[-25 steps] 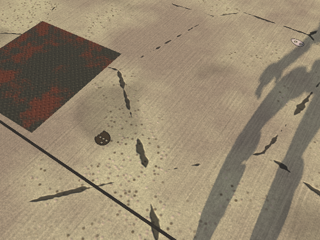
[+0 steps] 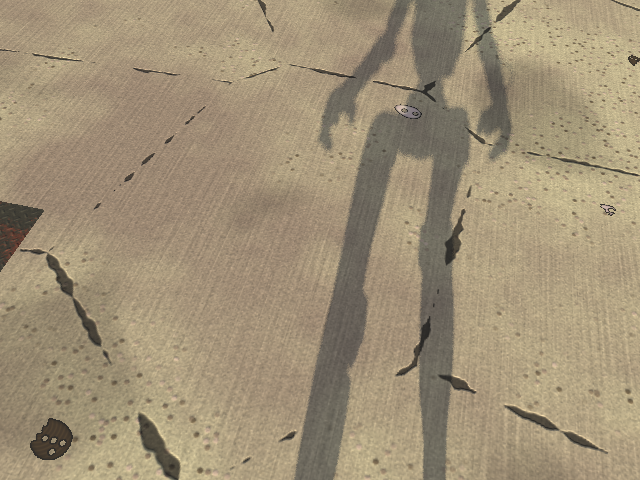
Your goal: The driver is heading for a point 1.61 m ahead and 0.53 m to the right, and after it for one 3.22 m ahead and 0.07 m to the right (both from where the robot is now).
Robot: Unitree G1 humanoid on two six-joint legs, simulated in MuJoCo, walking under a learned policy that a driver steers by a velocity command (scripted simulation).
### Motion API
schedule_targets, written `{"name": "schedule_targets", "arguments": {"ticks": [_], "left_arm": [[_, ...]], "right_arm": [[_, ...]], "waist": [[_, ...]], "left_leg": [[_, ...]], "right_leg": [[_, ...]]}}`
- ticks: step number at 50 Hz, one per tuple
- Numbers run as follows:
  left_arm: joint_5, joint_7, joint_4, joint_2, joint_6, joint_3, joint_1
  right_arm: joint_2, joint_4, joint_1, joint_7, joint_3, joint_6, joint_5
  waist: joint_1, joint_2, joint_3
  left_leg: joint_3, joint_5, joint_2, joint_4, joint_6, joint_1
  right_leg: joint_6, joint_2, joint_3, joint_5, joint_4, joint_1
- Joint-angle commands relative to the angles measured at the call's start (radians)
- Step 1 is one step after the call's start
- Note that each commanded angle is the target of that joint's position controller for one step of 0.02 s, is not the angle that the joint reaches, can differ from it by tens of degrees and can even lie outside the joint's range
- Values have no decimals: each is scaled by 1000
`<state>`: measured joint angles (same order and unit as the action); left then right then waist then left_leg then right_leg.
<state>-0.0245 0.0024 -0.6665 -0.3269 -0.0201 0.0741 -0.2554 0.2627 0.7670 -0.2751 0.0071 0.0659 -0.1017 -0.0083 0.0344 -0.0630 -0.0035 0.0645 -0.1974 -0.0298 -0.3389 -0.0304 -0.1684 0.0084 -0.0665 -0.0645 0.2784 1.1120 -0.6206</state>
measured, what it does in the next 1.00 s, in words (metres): walks ahead, turning right: right foot, then left foot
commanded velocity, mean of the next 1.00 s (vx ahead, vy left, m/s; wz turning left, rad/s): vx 0.50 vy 0.00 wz -0.56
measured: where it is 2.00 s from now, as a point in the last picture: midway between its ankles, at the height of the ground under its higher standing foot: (492, 289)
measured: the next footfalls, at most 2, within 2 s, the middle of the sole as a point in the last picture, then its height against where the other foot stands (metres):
right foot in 0.30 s outside the picture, level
left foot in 0.78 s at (340, 422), level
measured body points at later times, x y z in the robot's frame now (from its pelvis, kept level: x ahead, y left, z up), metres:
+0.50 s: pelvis +0.26 -0.09 +0.00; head +0.29 -0.11 +0.44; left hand +0.44 +0.14 -0.10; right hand +0.33 -0.40 -0.10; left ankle +0.34 +0.08 -0.66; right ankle +0.26 -0.16 -0.74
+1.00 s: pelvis +0.53 -0.13 +0.00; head +0.55 -0.13 +0.45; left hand +0.80 +0.02 -0.10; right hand +0.44 -0.41 -0.11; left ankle +0.59 -0.04 -0.74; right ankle +0.47 -0.27 -0.67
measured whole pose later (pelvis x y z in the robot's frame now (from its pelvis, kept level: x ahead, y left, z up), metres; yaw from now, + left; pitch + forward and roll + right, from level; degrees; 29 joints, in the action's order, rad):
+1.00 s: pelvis +0.53 -0.13 +0.00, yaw -34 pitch +1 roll +1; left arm -0.02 0.00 -0.66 -0.31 -0.02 0.06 -0.25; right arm 0.27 0.79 -0.29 0.02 0.06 -0.10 -0.01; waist 0.04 -0.05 -0.01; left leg 0.05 -0.20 -0.03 -0.37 -0.03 -0.19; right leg -0.01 -0.04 -0.08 0.31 1.08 -0.58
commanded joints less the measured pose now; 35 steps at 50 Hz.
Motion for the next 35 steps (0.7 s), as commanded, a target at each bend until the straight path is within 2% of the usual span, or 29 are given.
{"name": "schedule_targets", "arguments": {"ticks": [1, 6, 8, 10, 12, 13, 14, 15, 16, 17, 18, 19, 20, 21, 22, 24, 27, 30, 32, 35], "left_arm": [[4, 8, 86, -15, -8, -1, 23], [3, 37, 125, 6, -23, -15, 173], [-1, 49, 151, 5, -23, -16, 228], [-3, 59, 175, -7, -21, -12, 257], [4, 62, 183, -36, -16, 3, 225], [8, 60, 170, -65, -12, 19, 152], [6, 51, 130, -110, -8, 48, -8], [3, 30, 90, -185, 3, 81, -182], [-3, 24, 103, -301, -6, 90, -139], [1, 28, 126, -212, -20, 67, -187], [12, 32, 109, -164, -32, 50, -156], [7, 31, 110, -142, -38, 43, -98], [11, 29, 121, -117, -38, 34, -32], [24, 26, 134, -97, -39, 25, 8], [26, 24, 135, -95, -41, 24, 25], [19, 15, 117, -101, -48, 25, 19], [12, -5, 87, -124, -44, 32, -22], [5, -14, 60, -133, -36, 35, -65], [-1, -15, 40, -141, -33, 39, -98], [-5, -18, 21, -127, -25, 37, -115]], "right_arm": [[143, -42, 44, -3, 33, -20, 0], [184, -1, 9, -9, 36, -4, 10], [203, 17, -22, -9, 40, 5, 19], [221, 31, -37, -10, 45, 17, 29], [250, 32, -33, -15, 54, 29, 36], [266, 31, -31, -20, 58, 36, 38], [259, 27, -22, -26, 55, 42, 40], [218, 8, -38, -30, 37, 37, 19], [69, -56, -132, -12, -12, 10, -20], [165, -61, -34, 3, 2, -26, 12], [201, -92, 58, 10, 13, -40, 47], [182, -94, 74, 4, 5, -47, 36], [180, -83, 73, -4, 8, -45, 13], [186, -78, 53, -5, 14, -34, 4], [181, -76, 42, -4, 15, -21, 0], [151, -74, 45, -6, 9, -3, -9], [114, -103, 157, -7, -6, 4, -12], [93, -128, 272, 5, -17, -4, -2], [105, -144, 319, 13, -15, -11, 9], [145, -154, 323, 20, 2, -21, 15]], "waist": [[-17, 140, -21], [36, 118, -49], [52, 118, -66], [49, 125, -76], [10, 154, -37], [-38, 166, 14], [-128, 144, 96], [-200, 50, 195], [-66, -229, 282], [-156, -113, 407], [-158, -64, 252], [-114, 15, 161], [-71, 48, 106], [-33, 31, 87], [-16, 21, 78], [-6, 24, 60], [-38, 14, 18], [-84, -10, 2], [-102, -20, -4], [-91, -42, -3]], "left_leg": [[-172, 239, 285, 181, -171, 71], [-19, 285, 267, 171, -133, 108], [5, 288, 285, 161, -121, 155], [28, 362, 307, 127, -105, 211], [72, 666, 309, 14, -83, 245], [97, 831, 300, -110, -71, 245], [130, 875, 269, -312, -44, 175], [130, 599, 231, -611, -3, -72], [48, -358, 23, -962, 53, -525], [-166, -382, 23, -1065, 39, -617], [-162, -281, 65, -1046, 24, -686], [-155, -194, 105, -959, 18, -648], [-151, -150, 132, -877, 27, -583], [-158, -121, 151, -834, 33, -511], [-154, -107, 151, -803, 45, -473], [-133, -74, 141, -730, 75, -448], [-123, 102, 112, -528, 102, -451], [-120, 266, 62, -310, 100, -372], [-130, 291, 42, -245, 93, -334], [-160, 214, 33, -169, 68, -300]], "right_leg": [[15, -53, -38, -110, -71, -134], [-10, -33, 33, -312, -338, -75], [-27, -25, 58, -294, -401, -70], [-54, -11, 85, -223, -446, -60], [-94, 46, 140, -117, -471, 43], [-120, 88, 169, -81, -485, 154], [-157, 133, 179, -139, -550, 379], [-212, 43, 10, -169, -560, 702], [-395, -226, -578, -17, -662, 1010], [-420, -273, -770, 106, -792, 1047], [-365, -240, -618, 30, -805, 946], [-332, -193, -492, -74, -804, 794], [-308, -155, -403, -188, -812, 659], [-300, -128, -350, -276, -833, 565], [-304, -116, -333, -315, -854, 508], [-313, -97, -277, -388, -874, 426], [-284, -52, -214, -359, -882, 372], [-238, -18, -200, -247, -866, 346], [-228, -36, -242, -195, -849, 361], [-210, -67, -333, -150, -773, 444]]}}
Velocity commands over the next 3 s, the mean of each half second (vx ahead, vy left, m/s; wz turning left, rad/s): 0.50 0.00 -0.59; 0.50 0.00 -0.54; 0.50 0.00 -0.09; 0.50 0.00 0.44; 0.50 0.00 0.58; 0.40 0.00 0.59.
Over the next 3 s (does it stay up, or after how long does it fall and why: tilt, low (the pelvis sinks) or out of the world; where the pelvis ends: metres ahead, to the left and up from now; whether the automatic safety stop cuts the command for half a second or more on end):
stays up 1.48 -0.48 -0.01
